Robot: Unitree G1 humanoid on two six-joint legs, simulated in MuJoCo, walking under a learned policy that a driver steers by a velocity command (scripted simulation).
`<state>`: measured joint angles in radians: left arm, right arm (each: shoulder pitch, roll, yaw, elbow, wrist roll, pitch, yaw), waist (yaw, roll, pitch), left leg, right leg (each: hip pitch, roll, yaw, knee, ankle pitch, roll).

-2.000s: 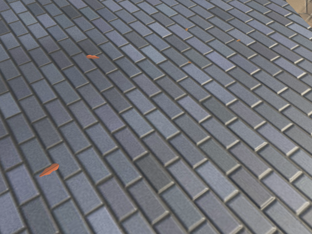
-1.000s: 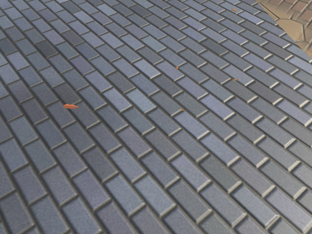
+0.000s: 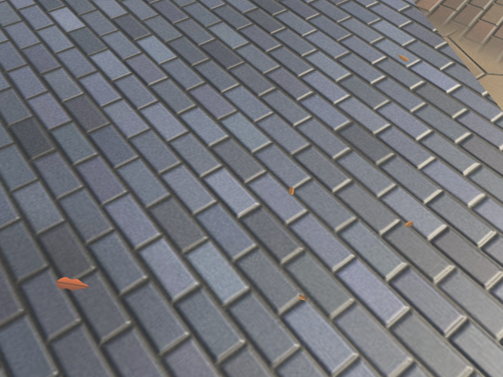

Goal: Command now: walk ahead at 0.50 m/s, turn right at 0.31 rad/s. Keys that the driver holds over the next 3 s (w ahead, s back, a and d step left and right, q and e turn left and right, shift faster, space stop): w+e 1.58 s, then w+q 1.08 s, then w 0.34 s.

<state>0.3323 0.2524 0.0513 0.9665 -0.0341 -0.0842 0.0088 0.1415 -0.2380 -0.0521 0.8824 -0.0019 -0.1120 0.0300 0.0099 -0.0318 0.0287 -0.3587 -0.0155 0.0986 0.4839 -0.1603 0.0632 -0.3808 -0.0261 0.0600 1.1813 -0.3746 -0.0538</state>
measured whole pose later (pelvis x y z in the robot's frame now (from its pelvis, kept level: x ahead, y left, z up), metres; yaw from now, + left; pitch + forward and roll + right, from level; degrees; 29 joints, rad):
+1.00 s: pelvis +0.54 -0.12 -0.01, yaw -34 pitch +3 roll +1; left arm 0.37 0.29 0.09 0.78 -0.03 -0.04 0.02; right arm 0.02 -0.26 -0.06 0.74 -0.01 -0.14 0.02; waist 0.06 -0.02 0.00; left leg -0.47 -0.04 -0.01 0.53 -0.08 0.01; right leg -0.17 0.09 0.22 0.78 -0.50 -0.05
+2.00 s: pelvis +0.89 -0.52 -0.01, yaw -50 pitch +3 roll -2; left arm 0.31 0.28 0.06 0.78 0.00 -0.06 0.00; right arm 0.13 -0.26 -0.04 0.75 0.02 -0.06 0.06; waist 0.05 0.04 0.01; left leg -0.62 0.05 0.01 0.60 0.00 0.04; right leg 0.09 0.06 -0.08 0.25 -0.39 -0.03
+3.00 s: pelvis +1.33 -0.83 +0.00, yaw -21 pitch +2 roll -2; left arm 0.39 0.30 0.06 0.88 -0.04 -0.07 -0.01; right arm 0.05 -0.26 -0.02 0.60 0.02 -0.05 0.04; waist 0.11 0.04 0.03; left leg -0.55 0.06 0.00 0.56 -0.09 0.04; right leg 0.05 -0.01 -0.10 0.28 -0.36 0.04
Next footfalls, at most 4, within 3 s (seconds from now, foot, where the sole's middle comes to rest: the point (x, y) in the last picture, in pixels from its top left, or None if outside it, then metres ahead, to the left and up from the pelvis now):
0.46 right None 0.38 -0.17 -0.77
0.96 left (291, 290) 0.72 -0.10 -0.77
1.50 right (422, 285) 0.74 -0.48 -0.77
2.06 left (434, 189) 1.11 -0.60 -0.77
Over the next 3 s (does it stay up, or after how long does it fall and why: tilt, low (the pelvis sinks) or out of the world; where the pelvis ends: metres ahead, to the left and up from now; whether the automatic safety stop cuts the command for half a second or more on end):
stays up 1.33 -0.83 0.00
